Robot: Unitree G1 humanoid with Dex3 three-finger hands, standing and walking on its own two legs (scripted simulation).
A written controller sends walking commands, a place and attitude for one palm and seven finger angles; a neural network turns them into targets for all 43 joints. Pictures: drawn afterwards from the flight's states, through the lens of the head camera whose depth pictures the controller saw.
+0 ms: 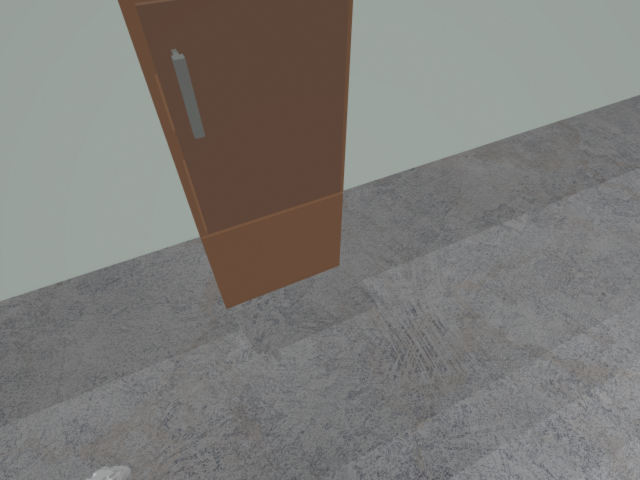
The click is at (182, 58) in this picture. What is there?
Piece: cupboard door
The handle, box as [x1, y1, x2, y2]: [171, 49, 204, 138]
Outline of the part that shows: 172,49 171,57 193,134 195,138 204,136 185,59 182,54 179,54 175,49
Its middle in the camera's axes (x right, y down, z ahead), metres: -0.28 -0.30 +0.80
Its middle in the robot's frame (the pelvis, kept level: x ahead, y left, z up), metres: +0.80 +0.32 +0.08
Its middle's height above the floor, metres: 0.85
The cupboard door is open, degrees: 0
